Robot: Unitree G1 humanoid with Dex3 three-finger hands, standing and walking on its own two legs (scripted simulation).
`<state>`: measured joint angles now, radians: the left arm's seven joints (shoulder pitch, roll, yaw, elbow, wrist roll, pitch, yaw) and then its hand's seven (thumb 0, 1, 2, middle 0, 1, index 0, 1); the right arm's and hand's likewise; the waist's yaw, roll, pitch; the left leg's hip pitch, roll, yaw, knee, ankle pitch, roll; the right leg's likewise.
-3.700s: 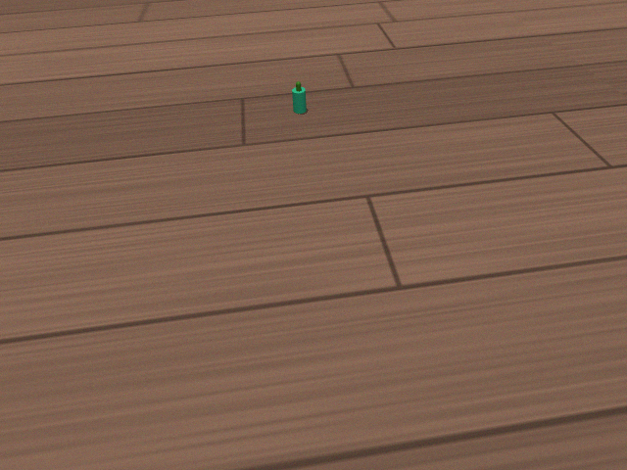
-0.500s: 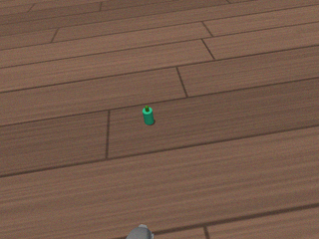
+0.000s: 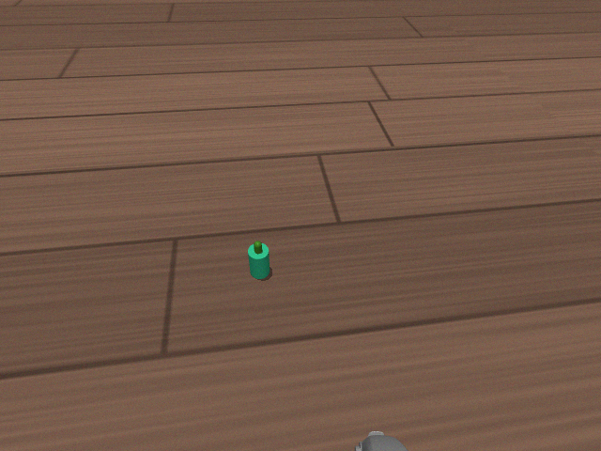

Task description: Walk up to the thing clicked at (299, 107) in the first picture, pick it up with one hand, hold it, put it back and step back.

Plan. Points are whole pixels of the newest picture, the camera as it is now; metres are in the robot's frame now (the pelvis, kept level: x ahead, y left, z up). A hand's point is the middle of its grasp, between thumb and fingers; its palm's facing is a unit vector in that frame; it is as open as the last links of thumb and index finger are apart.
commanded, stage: walk up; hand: left
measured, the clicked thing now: (258, 257) +0.94 +0.16 -0.68
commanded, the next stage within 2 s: none
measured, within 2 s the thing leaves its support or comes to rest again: neither
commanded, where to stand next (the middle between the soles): +0.59 -0.03 m, yaw -2 degrees
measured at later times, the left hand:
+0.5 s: hand (175, 397) +0.24 +0.21 -0.11, palm faces -0.01 -0.91 -0.42, open 7.4 cm
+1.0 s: hand (166, 316) +0.39 +0.27 -0.15, palm faces -0.03 -0.94 -0.33, open 7.4 cm
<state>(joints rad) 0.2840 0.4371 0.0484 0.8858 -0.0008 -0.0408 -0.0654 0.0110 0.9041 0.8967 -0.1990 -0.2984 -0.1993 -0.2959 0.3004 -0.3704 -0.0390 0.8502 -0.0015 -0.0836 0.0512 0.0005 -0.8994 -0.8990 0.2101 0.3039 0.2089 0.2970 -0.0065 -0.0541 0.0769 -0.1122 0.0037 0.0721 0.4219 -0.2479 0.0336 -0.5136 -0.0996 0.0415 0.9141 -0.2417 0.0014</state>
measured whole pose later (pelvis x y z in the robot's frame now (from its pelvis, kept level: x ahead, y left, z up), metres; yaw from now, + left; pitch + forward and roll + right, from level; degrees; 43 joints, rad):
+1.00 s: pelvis +0.35 -0.01 +0.00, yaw +1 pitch -4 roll +0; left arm 0.32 0.44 0.04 0.89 -0.01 -0.04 -0.05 0.01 0.90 0.90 -0.20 -0.30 -0.20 -0.30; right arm 0.30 -0.37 -0.04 0.83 0.00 -0.07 0.05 0.00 -0.90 -0.90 0.21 0.30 0.21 0.30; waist 0.00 -0.05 0.10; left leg -0.16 0.01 0.08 0.47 -0.24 0.04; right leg -0.48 -0.07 0.04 0.95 -0.29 -0.01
